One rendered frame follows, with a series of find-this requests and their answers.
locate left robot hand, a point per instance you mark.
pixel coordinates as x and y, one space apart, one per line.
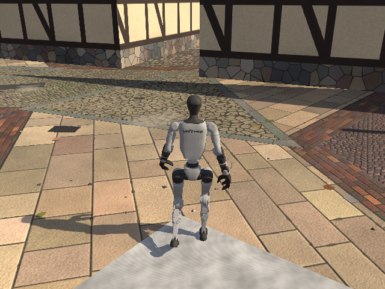
164 167

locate left robot foot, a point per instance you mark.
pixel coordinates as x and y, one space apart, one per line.
174 243

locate robot left upper arm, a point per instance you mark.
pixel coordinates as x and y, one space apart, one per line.
174 126

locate right robot hand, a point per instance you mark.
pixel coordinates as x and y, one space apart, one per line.
227 180

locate robot right upper arm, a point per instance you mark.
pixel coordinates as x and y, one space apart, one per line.
211 127

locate robot right forearm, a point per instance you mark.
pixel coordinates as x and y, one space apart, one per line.
223 164

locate left robot shin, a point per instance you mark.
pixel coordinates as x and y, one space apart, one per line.
176 216

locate robot left forearm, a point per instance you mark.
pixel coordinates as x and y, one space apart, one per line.
164 155

